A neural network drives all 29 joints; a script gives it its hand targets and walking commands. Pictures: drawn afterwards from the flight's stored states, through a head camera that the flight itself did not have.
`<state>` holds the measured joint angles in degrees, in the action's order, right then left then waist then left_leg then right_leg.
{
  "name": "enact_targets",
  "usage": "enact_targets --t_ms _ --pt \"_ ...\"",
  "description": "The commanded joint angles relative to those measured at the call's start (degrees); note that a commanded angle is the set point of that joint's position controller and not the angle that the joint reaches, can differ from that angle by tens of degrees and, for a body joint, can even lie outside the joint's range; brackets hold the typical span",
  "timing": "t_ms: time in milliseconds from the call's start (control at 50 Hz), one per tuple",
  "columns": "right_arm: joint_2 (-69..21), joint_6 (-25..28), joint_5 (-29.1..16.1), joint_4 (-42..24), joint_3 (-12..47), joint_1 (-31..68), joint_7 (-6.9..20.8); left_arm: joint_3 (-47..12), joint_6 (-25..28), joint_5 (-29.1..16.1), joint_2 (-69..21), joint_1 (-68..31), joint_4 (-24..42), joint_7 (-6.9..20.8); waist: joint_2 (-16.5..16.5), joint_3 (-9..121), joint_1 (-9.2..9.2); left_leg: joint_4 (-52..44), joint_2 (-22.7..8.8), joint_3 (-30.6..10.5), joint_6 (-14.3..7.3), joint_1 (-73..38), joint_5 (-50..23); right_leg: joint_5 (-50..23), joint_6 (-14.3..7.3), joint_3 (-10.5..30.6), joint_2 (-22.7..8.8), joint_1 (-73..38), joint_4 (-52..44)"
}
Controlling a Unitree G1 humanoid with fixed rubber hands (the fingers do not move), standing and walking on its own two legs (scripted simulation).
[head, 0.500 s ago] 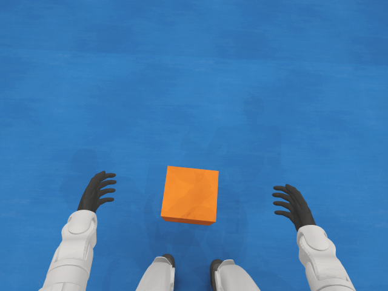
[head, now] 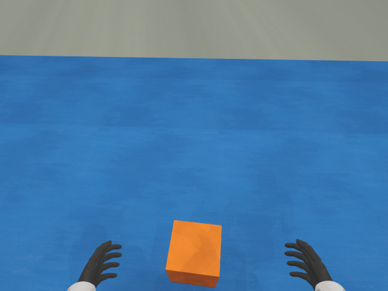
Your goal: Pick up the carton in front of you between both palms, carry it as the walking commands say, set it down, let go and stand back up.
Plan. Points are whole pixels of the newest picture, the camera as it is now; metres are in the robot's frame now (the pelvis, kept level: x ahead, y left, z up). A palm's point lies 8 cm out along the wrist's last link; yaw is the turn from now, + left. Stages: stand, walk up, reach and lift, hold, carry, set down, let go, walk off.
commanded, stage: let go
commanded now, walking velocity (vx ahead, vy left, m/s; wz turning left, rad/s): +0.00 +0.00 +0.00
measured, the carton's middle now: (195, 254) +0.36 +0.02 -0.65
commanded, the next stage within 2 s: stand in 0.24 s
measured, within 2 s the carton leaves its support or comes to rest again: neither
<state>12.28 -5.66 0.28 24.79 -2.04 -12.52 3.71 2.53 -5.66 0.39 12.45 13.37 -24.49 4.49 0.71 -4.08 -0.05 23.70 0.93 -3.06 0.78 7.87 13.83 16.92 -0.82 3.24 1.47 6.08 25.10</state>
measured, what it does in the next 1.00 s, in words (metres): stands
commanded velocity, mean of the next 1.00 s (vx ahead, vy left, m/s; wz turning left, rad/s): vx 0.00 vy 0.00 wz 0.00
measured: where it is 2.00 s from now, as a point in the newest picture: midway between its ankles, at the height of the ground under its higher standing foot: outside the picture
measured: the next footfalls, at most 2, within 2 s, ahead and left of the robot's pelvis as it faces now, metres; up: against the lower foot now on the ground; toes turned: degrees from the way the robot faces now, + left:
none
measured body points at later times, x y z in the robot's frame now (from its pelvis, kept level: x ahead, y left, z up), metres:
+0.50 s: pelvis +0.00 +0.01 -0.01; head +0.00 +0.01 +0.44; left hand +0.14 +0.30 -0.09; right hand +0.15 -0.28 -0.10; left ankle -0.01 +0.13 -0.74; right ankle -0.04 -0.11 -0.74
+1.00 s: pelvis +0.00 +0.02 +0.00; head +0.00 +0.02 +0.45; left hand +0.13 +0.31 -0.11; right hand +0.13 -0.28 -0.11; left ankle -0.01 +0.13 -0.74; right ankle -0.04 -0.11 -0.74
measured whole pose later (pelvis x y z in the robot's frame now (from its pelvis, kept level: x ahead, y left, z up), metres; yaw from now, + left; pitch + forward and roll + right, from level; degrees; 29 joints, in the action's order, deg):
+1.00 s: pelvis +0.00 +0.02 +0.00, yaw -1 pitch -1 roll +0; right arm 20.0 0.5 1.8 51.1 -0.9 -7.5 -1.5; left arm 1.2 -0.2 1.4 20.1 10.7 -47.1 -1.3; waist 0.2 -0.7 0.1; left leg 25.7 1.4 -2.1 -0.4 9.2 15.2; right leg 17.1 0.3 4.2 1.0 6.7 25.2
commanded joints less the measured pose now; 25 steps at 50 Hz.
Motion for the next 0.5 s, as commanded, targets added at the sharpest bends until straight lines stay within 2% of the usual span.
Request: enact_targets --t_ms 0,100,120,140,220,240,280,320,480 --pt "4.71 -0.46 0.50 -5.05 -1.84 1.30 -0.08 1.83 -0.61 0.40 5.61 -2.84 6.01 0.16 1.78 0.93 0.47 -1.02 2.55 3.67 0.10 -7.28 -9.42 -11.69 1.84 -1.53 -0.25 5.79 -5.59" --pt "4.55 -1.16 0.79 -5.60 -2.13 1.90 0.19 2.09 -1.55 0.99 5.28 -2.85 6.69 0.06 0.72 0.53 0.14 -0.92 2.58 3.56 0.25 -8.47 -10.00 -11.57 1.59 -1.72 -0.20 4.67 -5.50" --pt "6.04 -4.10 1.36 -8.95 -2.11 4.77 -1.43 2.74 0.24 -0.07 6.20 0.15 3.18 -1.04 1.91 4.20 0.06 0.42 2.30 3.69 -0.03 -9.47 -13.70 -12.57 2.35 -2.93 1.79 3.22 -3.67" --pt "5.81 -5.08 1.02 -8.06 -1.31 3.20 -2.07 2.29 0.60 0.28 5.68 -0.21 4.01 -1.63 0.23 3.67 -0.31 0.64 2.27 3.42 -0.04 -8.39 -14.05 -12.70 2.30 -2.85 1.80 2.69 -3.00" --pt "5.16 -6.35 0.84 -8.25 -0.25 3.31 -2.80 1.20 0.73 -0.04 5.61 -2.37 4.80 -2.15 -0.69 2.45 0.09 0.50 2.06 3.26 -0.30 -7.02 -12.51 -11.08 2.31 -2.47 1.88 4.46 -2.42" --pt "11.44 -1.73 1.67 0.71 -2.37 5.05 -4.91 3.52 1.99 2.26 12.76 -1.70 -2.37 -4.41 -2.80 1.79 -0.50 2.76 -2.01 1.33 0.53 2.63 -6.05 -8.00 2.53 0.34 -2.04 8.13 -2.32" --pt "11.02 1.88 2.44 3.47 -2.32 3.57 -5.47 3.43 3.50 2.68 13.18 -1.72 -3.40 -5.24 -1.70 2.19 0.33 2.05 -2.42 -0.32 0.03 3.75 1.19 -1.25 1.43 2.51 -3.12 8.94 -2.84" --pt "10.99 3.73 2.67 5.71 -2.39 4.72 -5.24 3.20 4.33 2.71 12.07 -2.43 -4.36 -5.31 -1.84 2.39 0.17 1.38 -3.04 -1.74 -0.45 4.65 4.47 2.08 1.04 2.78 -2.96 9.89 -2.70" --pt "13.76 6.04 2.23 12.57 -1.86 5.85 -5.03 2.67 5.74 1.86 13.63 -1.97 -9.21 -5.27 -0.70 6.76 -0.17 2.74 -4.58 -2.80 -1.37 1.62 -10.37 -11.18 0.76 3.17 -3.95 6.24 -0.49"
